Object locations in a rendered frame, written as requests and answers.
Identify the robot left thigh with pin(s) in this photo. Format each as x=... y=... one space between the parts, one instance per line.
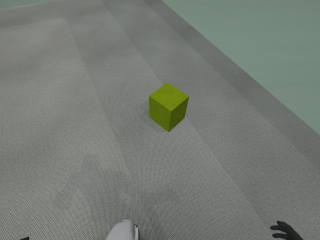
x=124 y=231

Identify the carton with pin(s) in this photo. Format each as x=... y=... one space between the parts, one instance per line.
x=167 y=106

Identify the robot right hand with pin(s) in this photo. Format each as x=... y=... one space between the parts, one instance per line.
x=291 y=234

